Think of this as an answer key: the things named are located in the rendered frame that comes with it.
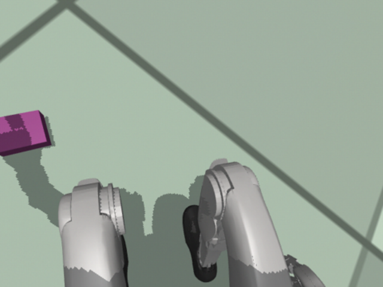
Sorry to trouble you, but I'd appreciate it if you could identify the small box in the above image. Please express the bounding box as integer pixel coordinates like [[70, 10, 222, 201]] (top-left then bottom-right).
[[0, 110, 51, 157]]

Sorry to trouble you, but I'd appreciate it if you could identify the right robot foot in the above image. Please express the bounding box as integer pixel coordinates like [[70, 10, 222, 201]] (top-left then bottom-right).
[[183, 205, 217, 282]]

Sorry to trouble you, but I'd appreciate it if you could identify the right robot hand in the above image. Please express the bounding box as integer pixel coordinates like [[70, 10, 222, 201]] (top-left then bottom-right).
[[284, 255, 325, 287]]

